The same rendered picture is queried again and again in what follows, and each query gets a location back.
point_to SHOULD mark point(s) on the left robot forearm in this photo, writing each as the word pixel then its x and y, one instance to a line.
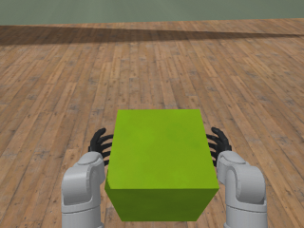
pixel 81 192

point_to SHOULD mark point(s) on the robot left hand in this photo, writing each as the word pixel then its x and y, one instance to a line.
pixel 96 141

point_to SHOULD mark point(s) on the right robot forearm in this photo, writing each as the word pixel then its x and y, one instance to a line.
pixel 245 192

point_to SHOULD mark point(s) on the carton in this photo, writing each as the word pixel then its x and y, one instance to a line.
pixel 160 166

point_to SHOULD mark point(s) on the robot right hand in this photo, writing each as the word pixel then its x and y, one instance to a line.
pixel 222 143

